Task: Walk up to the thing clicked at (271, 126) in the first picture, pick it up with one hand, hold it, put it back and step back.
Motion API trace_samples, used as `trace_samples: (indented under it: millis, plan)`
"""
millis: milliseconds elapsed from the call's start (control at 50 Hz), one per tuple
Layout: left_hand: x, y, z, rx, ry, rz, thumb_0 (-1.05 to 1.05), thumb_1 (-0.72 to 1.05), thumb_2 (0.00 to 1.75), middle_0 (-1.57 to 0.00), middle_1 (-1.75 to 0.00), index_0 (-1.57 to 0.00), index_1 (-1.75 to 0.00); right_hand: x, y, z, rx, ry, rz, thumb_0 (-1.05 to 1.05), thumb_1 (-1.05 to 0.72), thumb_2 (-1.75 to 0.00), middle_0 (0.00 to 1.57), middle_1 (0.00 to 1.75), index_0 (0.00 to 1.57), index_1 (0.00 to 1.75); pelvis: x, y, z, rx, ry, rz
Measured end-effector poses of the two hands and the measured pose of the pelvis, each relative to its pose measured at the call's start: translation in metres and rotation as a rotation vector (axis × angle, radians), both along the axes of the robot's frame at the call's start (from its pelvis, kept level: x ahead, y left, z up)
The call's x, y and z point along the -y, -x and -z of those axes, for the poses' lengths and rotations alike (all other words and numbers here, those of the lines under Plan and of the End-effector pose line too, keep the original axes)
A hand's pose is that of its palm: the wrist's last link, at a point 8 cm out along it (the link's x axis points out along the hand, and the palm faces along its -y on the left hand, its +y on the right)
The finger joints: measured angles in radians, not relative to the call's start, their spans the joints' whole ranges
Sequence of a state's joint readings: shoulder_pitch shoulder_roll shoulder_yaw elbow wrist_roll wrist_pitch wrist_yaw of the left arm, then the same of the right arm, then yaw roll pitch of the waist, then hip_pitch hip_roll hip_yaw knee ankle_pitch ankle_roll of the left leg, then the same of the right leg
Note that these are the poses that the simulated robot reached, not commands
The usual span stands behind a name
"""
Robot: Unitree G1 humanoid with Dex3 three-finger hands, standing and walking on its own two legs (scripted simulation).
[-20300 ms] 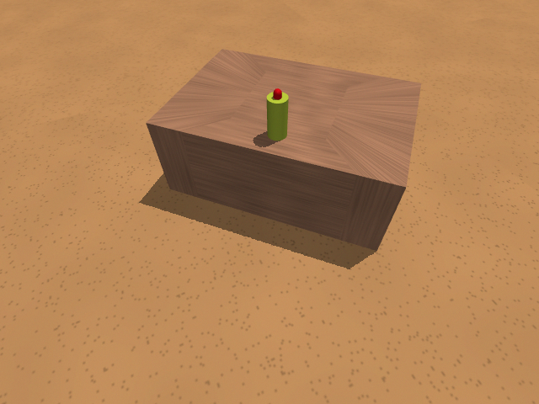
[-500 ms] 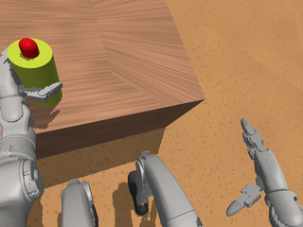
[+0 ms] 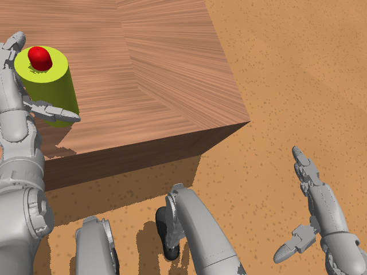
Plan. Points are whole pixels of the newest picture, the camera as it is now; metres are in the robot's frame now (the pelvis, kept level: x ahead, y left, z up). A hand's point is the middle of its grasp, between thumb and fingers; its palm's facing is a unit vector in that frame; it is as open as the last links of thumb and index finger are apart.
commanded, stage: withdraw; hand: left
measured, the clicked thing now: (51, 87) +0.53 +0.14 -0.05
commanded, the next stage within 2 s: rise in 0.32 s
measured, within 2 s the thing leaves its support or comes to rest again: neither
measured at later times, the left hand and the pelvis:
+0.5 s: hand out of the picture +0.54 +0.21 +0.05, palm faces +0.08 -0.99 -0.10, open 17.4 cm; pelvis +0.01 +0.00 +0.05, yaw +0 degrees
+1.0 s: hand out of the picture +0.43 +0.23 +0.10, palm faces +0.13 -0.95 -0.27, open 17.3 cm; pelvis +0.06 +0.00 +0.14, yaw +1 degrees
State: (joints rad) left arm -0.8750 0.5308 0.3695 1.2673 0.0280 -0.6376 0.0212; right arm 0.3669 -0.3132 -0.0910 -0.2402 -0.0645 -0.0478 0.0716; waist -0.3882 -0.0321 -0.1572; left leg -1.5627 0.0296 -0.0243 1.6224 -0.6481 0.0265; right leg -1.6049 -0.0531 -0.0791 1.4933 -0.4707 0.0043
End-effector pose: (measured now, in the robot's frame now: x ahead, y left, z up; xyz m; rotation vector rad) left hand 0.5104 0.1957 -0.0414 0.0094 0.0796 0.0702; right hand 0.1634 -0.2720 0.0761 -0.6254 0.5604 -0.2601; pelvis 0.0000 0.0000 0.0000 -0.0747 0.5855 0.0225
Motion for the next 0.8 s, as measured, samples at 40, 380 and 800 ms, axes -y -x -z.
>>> trace_samples:
  millis: [40, 380, 800]
  plan:
    - [0.0, 0.0, 0.0, 0.0, -0.003, 0.003, -0.01, -0.61, 0.14, -0.27, -0.24, -0.27, -0.23, -0.002, -0.002, -0.001, 0.002, -0.001, -0.006, -0.01, 0.52, -0.05, 0.07, 0.05, 0.07, 0.06, 0.0, 0.0, 0.0, 0.001, 0.0, 0.001]
    - [-0.044, -0.012, -0.082, 0.026, -0.029, -0.026, -0.01, -0.55, 0.05, -0.07, -0.06, -0.07, -0.05, 0.009, 0.007, -0.015, 0.001, -0.059, 0.08, -0.01, 0.52, -0.05, 0.07, 0.05, 0.06, 0.06, 0.001, -0.006, -0.031, 0.059, -0.007, 0.004]
    - [-0.107, 0.027, -0.179, -0.282, -0.261, -0.185, -0.01, -0.47, 0.13, -0.07, -0.08, -0.06, -0.08, -0.024, -0.016, -0.003, -0.185, -0.331, 0.127, -0.01, 0.2, -0.3, 0.12, 0.14, 0.11, 0.15, -0.005, -0.039, -0.109, 0.191, -0.034, 0.019]
